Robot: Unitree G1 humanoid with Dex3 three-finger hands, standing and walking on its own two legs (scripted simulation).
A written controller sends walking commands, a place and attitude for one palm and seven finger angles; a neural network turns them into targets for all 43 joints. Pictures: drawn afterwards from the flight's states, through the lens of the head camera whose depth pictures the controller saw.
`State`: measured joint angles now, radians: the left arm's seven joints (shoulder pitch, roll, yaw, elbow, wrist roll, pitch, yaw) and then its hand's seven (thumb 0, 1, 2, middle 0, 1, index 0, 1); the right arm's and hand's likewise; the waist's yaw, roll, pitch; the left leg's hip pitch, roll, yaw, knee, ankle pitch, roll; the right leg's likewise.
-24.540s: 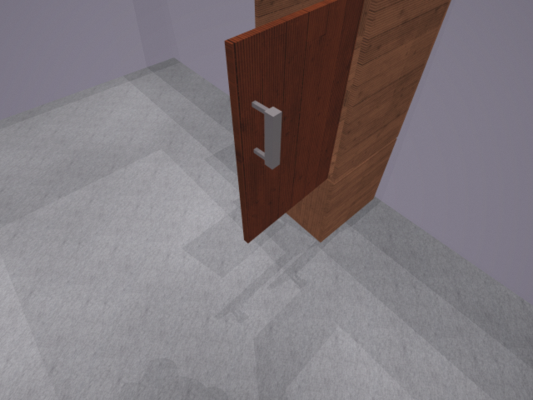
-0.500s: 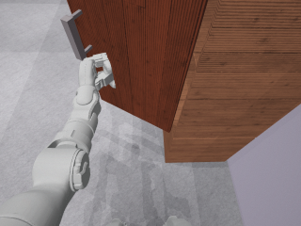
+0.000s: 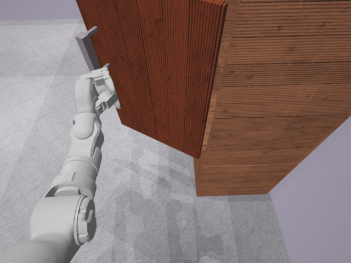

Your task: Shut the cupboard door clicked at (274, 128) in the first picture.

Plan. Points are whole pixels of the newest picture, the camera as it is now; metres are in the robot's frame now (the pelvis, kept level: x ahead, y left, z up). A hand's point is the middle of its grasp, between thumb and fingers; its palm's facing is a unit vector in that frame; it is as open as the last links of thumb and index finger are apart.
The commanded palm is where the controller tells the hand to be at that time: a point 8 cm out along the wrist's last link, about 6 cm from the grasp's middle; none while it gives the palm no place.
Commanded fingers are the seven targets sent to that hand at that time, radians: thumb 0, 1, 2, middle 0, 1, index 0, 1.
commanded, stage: draw the hand back to the body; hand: left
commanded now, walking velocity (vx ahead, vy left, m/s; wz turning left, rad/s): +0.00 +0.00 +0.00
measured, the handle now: (96, 53) +0.67 +0.19 +0.09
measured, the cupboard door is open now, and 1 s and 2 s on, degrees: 60 60 60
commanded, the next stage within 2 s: step back with the hand held close in 1.38 s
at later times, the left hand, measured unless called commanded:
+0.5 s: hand (49, 159) +0.30 +0.20 +0.14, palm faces +0.14 -0.97 -0.18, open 3.1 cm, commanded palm +0.27 +0.24 +0.17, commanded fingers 0.00 0.90 0.90 -0.86 -1.02 -0.86 -1.02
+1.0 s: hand out of the picture +0.19 +0.30 +0.19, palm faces +0.47 -0.79 -0.41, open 6.1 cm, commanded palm +0.14 +0.33 +0.21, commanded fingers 0.00 0.90 0.90 -0.20 -0.30 -0.20 -0.30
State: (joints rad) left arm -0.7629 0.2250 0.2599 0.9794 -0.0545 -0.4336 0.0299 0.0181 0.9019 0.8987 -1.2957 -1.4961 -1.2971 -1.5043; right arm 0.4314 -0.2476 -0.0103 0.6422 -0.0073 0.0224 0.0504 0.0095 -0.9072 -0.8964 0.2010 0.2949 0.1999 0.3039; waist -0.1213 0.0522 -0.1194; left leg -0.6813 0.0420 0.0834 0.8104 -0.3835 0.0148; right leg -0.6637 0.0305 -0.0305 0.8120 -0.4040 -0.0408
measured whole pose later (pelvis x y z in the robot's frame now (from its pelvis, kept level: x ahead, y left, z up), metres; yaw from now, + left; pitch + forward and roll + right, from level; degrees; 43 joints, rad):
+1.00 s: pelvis +0.01 +0.03 +0.04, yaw +3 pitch -4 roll -1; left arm 0.46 0.36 0.33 -0.35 -0.09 -0.04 0.09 0.02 0.89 0.90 -0.44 -0.55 -0.44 -0.56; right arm 0.22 -0.23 0.02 0.62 0.02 0.00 -0.06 0.02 -0.90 -0.90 0.20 0.30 0.20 0.30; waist 0.06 0.08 -0.01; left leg -0.11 -0.02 0.06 0.41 -0.25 0.05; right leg -0.05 -0.01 -0.05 0.37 -0.25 0.00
